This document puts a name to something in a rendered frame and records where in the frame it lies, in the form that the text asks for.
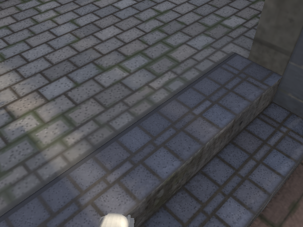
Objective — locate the robot left thigh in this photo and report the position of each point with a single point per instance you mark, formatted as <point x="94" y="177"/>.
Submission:
<point x="116" y="220"/>

